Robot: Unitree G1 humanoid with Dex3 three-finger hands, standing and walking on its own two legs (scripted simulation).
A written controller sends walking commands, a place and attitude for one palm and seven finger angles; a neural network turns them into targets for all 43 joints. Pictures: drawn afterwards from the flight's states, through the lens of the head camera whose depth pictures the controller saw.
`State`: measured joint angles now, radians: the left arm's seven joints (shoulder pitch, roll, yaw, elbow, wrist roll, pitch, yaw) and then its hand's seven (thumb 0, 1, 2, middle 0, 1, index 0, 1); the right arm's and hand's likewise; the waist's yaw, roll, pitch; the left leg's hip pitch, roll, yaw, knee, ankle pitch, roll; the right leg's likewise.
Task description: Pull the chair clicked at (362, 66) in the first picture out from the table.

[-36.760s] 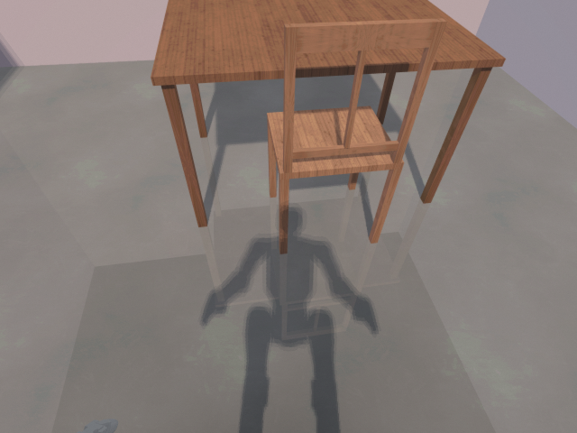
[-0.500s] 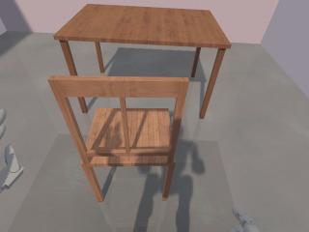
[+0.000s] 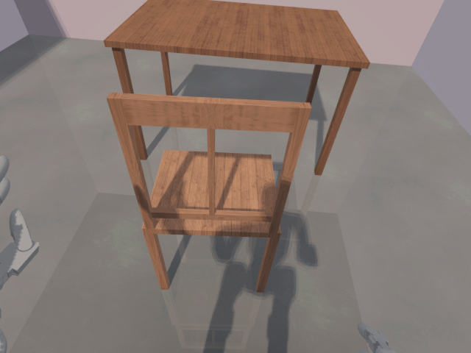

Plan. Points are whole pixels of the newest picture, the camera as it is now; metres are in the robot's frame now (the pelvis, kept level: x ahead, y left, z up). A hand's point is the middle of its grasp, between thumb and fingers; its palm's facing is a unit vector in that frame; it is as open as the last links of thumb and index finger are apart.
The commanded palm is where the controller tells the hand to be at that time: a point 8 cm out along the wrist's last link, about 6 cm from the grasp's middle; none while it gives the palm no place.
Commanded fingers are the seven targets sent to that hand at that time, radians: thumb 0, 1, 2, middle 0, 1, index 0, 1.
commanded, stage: stop stepping back and stand still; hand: left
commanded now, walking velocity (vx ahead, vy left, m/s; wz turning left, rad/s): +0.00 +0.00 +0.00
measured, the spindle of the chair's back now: (211, 175) +0.55 +0.11 -0.06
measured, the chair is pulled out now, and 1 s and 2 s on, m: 0.58 0.58 0.58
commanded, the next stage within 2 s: let the arm hang, fingers relaxed in 0.26 s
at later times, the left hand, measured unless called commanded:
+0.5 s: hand (109, 303) +0.20 +0.23 -0.03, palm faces +0.15 -0.90 -0.41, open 7.4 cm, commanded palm none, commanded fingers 0.00 0.90 0.90 -0.20 -0.30 -0.20 -0.30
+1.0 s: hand out of the picture -0.01 +0.18 -0.15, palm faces +0.02 -0.96 -0.27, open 7.3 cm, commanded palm none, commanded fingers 0.00 0.90 0.90 -0.20 -0.30 -0.20 -0.30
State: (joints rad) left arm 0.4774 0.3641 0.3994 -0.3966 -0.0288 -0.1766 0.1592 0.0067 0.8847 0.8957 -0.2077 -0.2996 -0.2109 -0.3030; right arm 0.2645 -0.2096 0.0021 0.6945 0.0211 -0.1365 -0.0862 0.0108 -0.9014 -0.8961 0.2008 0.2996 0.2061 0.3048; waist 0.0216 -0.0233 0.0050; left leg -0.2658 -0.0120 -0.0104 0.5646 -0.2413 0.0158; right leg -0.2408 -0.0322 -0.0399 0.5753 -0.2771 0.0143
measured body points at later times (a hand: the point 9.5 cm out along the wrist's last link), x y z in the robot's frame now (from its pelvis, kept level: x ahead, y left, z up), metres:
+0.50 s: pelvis +0.02 +0.00 +0.01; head +0.02 -0.03 +0.45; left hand +0.19 +0.28 -0.01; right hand +0.15 -0.26 -0.12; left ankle +0.04 +0.11 -0.73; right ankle +0.02 -0.13 -0.73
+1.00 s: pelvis +0.00 -0.03 +0.01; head +0.02 -0.04 +0.46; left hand -0.01 +0.23 -0.13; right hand -0.02 -0.24 -0.16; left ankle +0.04 +0.11 -0.73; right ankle +0.02 -0.13 -0.73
